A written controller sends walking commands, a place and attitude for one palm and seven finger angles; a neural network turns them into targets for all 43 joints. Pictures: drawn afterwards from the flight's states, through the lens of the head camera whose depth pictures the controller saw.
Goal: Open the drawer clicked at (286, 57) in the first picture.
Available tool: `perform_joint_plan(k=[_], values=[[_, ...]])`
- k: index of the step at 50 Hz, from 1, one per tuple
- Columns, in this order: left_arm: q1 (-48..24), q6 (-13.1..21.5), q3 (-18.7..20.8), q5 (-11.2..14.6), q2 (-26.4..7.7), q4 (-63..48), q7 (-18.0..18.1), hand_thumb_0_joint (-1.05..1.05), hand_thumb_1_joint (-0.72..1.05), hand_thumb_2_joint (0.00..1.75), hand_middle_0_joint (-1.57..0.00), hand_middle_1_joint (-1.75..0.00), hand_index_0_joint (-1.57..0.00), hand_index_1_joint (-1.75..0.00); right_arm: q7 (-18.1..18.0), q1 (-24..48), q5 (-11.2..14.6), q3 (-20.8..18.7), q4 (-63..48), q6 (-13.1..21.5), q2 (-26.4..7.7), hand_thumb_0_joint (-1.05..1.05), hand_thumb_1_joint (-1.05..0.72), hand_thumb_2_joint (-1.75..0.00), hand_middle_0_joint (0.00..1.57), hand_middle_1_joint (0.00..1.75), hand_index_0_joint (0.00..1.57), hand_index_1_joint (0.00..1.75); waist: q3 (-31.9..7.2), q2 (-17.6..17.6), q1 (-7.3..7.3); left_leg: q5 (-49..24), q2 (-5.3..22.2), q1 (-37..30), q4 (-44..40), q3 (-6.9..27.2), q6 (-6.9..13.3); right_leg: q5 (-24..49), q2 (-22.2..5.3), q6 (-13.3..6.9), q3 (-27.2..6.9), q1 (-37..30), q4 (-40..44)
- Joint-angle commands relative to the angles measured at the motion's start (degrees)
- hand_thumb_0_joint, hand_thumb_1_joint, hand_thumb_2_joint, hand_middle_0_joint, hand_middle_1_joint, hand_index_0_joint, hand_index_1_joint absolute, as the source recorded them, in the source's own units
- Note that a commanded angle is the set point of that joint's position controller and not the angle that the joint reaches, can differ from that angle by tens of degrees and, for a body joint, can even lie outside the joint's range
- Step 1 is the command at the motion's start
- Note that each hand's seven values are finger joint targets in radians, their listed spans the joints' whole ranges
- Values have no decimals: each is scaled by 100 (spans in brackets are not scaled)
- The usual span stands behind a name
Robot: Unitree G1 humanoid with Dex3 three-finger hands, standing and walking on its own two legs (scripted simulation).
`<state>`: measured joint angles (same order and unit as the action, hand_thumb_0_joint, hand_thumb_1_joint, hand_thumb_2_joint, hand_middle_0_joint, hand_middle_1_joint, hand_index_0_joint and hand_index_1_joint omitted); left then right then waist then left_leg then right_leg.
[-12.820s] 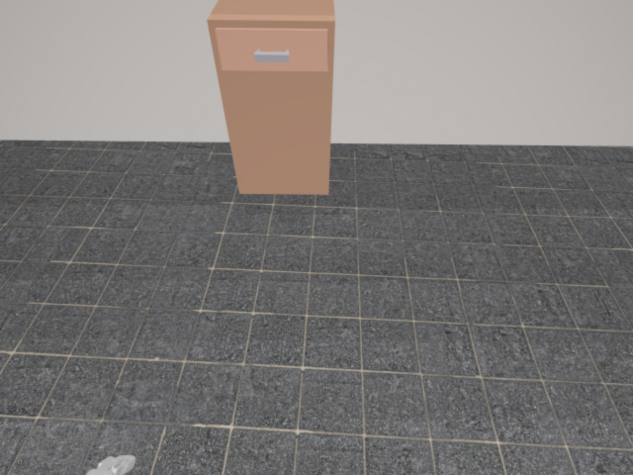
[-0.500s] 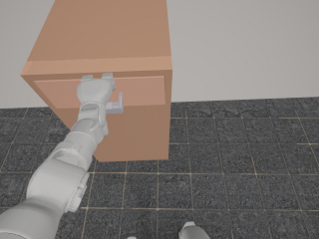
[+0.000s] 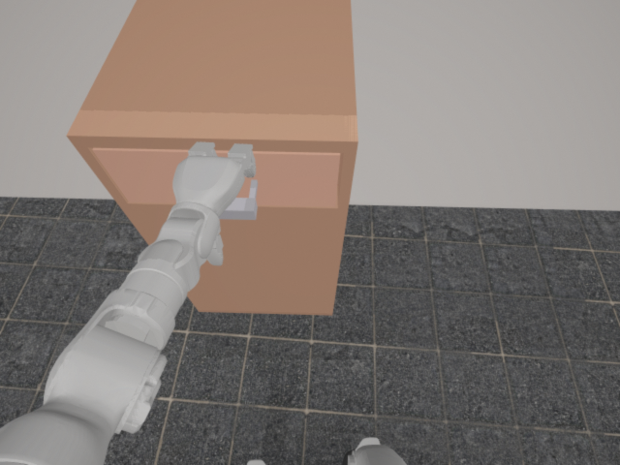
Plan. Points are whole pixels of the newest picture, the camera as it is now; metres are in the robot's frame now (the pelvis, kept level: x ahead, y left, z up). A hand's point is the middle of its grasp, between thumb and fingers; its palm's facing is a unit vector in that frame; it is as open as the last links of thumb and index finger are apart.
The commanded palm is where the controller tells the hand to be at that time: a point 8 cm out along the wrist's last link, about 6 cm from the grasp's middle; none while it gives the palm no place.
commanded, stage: move the hooked fingers above the handle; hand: left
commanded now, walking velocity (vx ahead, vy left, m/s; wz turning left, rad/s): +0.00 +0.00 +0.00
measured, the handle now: (221, 196) +0.53 +0.13 -0.05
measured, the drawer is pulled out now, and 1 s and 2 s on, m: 0.00 0.00 0.00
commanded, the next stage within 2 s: lift the fingers back up to retry in 1.04 s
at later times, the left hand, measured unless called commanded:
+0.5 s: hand (216, 213) +0.46 +0.12 +0.00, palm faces -0.14 -0.03 -0.99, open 13.8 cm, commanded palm +0.47 +0.13 +0.06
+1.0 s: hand (198, 210) +0.46 +0.15 +0.01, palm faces -0.22 +0.05 -0.97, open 13.7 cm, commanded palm +0.45 +0.14 +0.05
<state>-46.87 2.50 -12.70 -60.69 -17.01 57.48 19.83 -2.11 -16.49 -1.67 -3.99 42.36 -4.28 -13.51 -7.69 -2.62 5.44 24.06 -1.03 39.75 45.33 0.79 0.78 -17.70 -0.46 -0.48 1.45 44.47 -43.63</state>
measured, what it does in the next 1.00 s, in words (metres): stands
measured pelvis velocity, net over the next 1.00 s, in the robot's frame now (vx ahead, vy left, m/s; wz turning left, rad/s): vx -0.03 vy -0.01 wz -0.05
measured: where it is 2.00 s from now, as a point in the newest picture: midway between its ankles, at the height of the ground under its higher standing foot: outside the picture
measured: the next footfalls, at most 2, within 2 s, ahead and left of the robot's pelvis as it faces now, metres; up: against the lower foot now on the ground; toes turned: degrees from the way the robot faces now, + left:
none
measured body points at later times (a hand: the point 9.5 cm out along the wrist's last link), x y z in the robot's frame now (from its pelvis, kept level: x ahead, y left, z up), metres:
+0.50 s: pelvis -0.01 +0.00 -0.01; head +0.10 -0.01 +0.43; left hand +0.47 +0.12 +0.06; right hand +0.01 -0.27 -0.14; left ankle -0.03 +0.11 -0.70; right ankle +0.02 -0.12 -0.70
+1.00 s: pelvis -0.03 -0.01 +0.00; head +0.08 -0.05 +0.44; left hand +0.47 +0.14 +0.06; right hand +0.02 -0.27 -0.14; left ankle -0.03 +0.11 -0.70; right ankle +0.02 -0.12 -0.70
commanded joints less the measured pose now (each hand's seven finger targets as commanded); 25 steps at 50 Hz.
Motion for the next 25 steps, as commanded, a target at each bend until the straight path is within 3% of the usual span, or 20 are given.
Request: perform_joint_plan(k=[1, 3, 4, 5, 8, 10, 11, 12, 13, 15, 17, 18, 19, 21, 22, 23, 25], values=[[-2475, 14, 1052, -281, -1391, -432, 726, 0, -50, 30, -30, -120, -30, -120, 25, -683, -107, -123, -236, 75, -834, 0, -90, -90, 20, 30, 20, 30, -2006, -136, 101, -2197, -116, -737, -253, -18, 21, 1483, 227, -244, 34, -1059, 80], [-2078, -426, 1297, -288, -1644, 50, 983, 0, -50, 30, -30, -120, -30, -120, 103, -494, -121, -40, -356, -11, -849, 0, -90, -90, 20, 30, 20, 30, -1877, 156, -41, -1976, -149, -140, -286, -170, 39, 1578, 217, -223, -25, -1341, 14], [-1811, -690, 1462, -294, -1833, 291, 1054, 0, -50, 30, -30, -120, -30, -120, 142, -393, -118, 2, -419, -62, -879, 0, -90, -90, 20, 30, 20, 30, -1914, 260, -183, -1979, -188, 66, -328, -236, 39, 1698, 209, -225, -42, -1619, -6], [-1777, -902, 1405, -372, -1916, 193, 1101, 0, -50, 30, -30, -120, -30, -120, 156, -356, -90, 3, -518, -110, -881, 0, -90, -90, 20, 30, 20, 30, -2073, 228, -208, -1999, -182, 100, -334, -310, 32, 1850, 202, -205, -89, -1779, -24], [-2015, -1433, 1130, -458, -1869, 51, 1167, 0, -50, 30, -30, -120, -30, -120, 99, -204, 8, 7, -696, -267, -863, 0, -90, -90, 20, 30, 20, 30, -2282, 596, -138, -1861, -191, 85, -451, -450, 52, 1968, 200, -141, -155, -2185, 171], [-2183, -1708, 1142, -360, -2068, 97, 1081, 0, -50, 30, -30, -120, -30, -120, 14, -127, 90, 34, -709, -351, -886, 0, -90, -90, 20, 30, 20, 30, -2287, 814, -96, -1632, -206, 105, -567, -472, 72, 1813, 171, -86, -200, -2411, 297], [-2276, -1825, 1034, -245, -1954, 140, 964, 0, -50, 30, -30, -120, -30, -120, -41, -92, 130, 47, -727, -371, -871, 0, -90, -90, 20, 30, 20, 30, -2247, 927, -36, -1464, -212, 90, -636, -476, 89, 1675, 174, -56, -201, -2457, 387], [-2372, -1840, 1086, -110, -2046, 101, 792, 0, -50, 30, -30, -120, -30, -120, -98, -89, 161, 49, -747, -366, -892, 0, -90, -90, 20, 30, 20, 30, -2216, 966, 3, -1293, -212, 65, -675, -476, 112, 1534, 155, -25, -239, -2512, 479], [-2543, -1749, 1097, -21, -2112, 11, 588, 0, -50, 30, -30, -120, -30, -120, -157, -120, 173, 51, -758, -350, -903, 0, -90, -90, 20, 30, 20, 30, -2257, 962, 66, -1187, -207, 19, -698, -452, 137, 1458, 141, -4, -268, -2556, 522], [-2886, -1283, 944, 79, -1920, -360, 158, 0, -50, 30, -30, -120, -30, -120, -263, -284, 163, -20, -782, -239, -910, 0, -90, -90, 20, 30, 20, 30, -2639, 725, 234, -1219, -164, -281, -651, -393, 194, 1555, 106, 6, -332, -2584, 516], [-3015, -570, 364, 80, -1089, -932, -186, 0, -50, 30, -30, -120, -30, -120, -306, -494, 108, -142, -760, -15, -845, 0, -90, -90, 20, 30, 20, 30, -2920, 322, 407, -1469, -105, -874, -507, -279, 207, 1621, 133, -43, -273, -2135, 457], [-3066, -205, 126, 53, -755, -1151, -300, 0, -50, 30, -30, -120, -30, -120, -310, -625, 70, -204, -685, 91, -824, 0, -90, -90, 20, 30, 20, 30, -2939, 197, 486, -1635, -59, -1165, -396, -194, 197, 1584, 153, -67, -220, -1754, 400], [-3267, 133, -317, 68, -214, -1409, -392, 0, -50, 30, -30, -120, -30, -120, -284, -710, 41, -242, -637, 189, -786, 0, -90, -90, 20, 30, 20, 30, -2936, -47, 595, -1839, -27, -1533, -291, -84, 164, 1475, 175, -91, -156, -1270, 355], [-3230, 627, -208, 98, -227, -1655, -342, 0, -50, 30, -30, -120, -30, -120, -239, -879, -24, -312, -434, 304, -820, 0, -90, -90, 20, 30, 20, 30, -2849, -360, 546, -2222, 35, -1838, -99, 84, 79, 1333, 217, -134, -75, -659, 196], [-3241, 801, -6, 50, -428, -1712, -231, 0, -50, 30, -30, -120, -30, -120, -221, -947, -64, -315, -363, 319, -824, 0, -90, -90, 20, 30, 20, 30, -2852, -315, 508, -2436, 40, -1794, -2, 138, 42, 1355, 218, -146, -48, -589, 104], [-3232, 883, 224, 12, -632, -1687, -72, 0, -50, 30, -30, -120, -30, -120, -179, -1014, -82, -328, -318, 314, -830, 0, -90, -90, 20, 30, 20, 30, -2847, -308, 464, -2515, 26, -1688, 54, 173, 2, 1394, 233, -166, -34, -561, 22], [-3277, 829, 612, -156, -978, -1398, 404, 0, -50, 30, -30, -120, -30, -120, -94, -1024, -119, -271, -219, 304, -825, 0, -90, -90, 20, 30, 20, 30, -2478, -378, 392, -2537, -10, -1216, 97, 212, -61, 1330, 244, -217, 51, -393, -110]])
